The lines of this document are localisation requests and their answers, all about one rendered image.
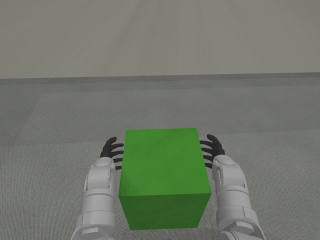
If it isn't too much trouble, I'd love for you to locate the left robot hand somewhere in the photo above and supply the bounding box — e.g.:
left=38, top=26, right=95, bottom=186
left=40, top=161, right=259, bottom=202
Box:
left=100, top=136, right=124, bottom=170

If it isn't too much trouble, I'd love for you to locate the robot left forearm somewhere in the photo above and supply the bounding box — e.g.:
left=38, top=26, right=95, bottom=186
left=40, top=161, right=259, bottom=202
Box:
left=70, top=157, right=117, bottom=240

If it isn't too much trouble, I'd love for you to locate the right robot hand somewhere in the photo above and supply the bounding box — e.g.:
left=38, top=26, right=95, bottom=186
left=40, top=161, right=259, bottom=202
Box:
left=199, top=134, right=225, bottom=169

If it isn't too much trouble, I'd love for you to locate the carton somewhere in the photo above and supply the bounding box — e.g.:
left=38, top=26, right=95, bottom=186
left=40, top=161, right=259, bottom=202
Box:
left=118, top=128, right=212, bottom=231

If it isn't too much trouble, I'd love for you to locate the robot right forearm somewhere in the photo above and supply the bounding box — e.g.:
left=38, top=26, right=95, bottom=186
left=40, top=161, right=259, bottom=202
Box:
left=212, top=154, right=266, bottom=240

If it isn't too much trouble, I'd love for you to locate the right robot upper arm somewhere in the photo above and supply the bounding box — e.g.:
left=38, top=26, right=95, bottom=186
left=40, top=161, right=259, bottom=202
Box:
left=216, top=230, right=263, bottom=240

